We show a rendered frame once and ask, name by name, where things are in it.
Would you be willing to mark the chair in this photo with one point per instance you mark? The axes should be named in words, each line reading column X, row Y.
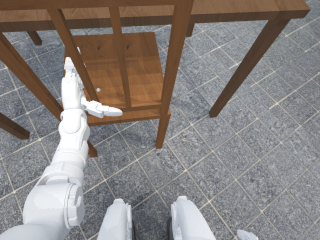
column 126, row 67

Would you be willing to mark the robot shin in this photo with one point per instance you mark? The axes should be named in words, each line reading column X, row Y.
column 177, row 235
column 128, row 232

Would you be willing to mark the robot left forearm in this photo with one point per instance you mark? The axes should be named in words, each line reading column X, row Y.
column 71, row 154

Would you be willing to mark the right robot hand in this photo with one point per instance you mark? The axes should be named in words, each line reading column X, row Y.
column 244, row 235

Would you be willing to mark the table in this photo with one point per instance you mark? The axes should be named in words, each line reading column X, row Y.
column 277, row 12

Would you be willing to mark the robot left upper arm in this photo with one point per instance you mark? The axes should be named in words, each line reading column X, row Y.
column 50, row 213

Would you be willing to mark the left robot hand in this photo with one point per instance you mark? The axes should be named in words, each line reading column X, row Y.
column 72, row 92

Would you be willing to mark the robot left shin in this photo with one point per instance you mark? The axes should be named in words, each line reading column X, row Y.
column 128, row 232

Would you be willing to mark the robot right shin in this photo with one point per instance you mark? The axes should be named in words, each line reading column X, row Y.
column 177, row 235

